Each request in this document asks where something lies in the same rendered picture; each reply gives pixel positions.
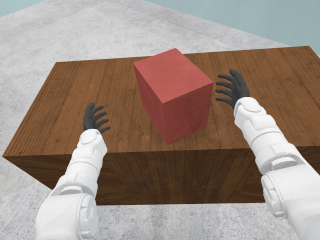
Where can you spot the right robot forearm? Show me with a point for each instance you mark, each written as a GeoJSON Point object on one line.
{"type": "Point", "coordinates": [271, 149]}

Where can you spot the right robot hand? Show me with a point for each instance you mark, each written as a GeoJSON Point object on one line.
{"type": "Point", "coordinates": [238, 88]}

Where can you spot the pedestal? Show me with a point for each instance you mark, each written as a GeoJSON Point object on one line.
{"type": "Point", "coordinates": [214, 165]}

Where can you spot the robot right upper arm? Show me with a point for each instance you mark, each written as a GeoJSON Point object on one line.
{"type": "Point", "coordinates": [293, 193]}

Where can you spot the robot left upper arm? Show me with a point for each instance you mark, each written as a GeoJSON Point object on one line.
{"type": "Point", "coordinates": [67, 217]}

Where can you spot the left robot forearm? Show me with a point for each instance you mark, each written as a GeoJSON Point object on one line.
{"type": "Point", "coordinates": [84, 168]}

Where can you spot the left robot hand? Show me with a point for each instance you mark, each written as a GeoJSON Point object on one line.
{"type": "Point", "coordinates": [90, 119]}

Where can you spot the carton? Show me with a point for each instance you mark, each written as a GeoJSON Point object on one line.
{"type": "Point", "coordinates": [175, 93]}

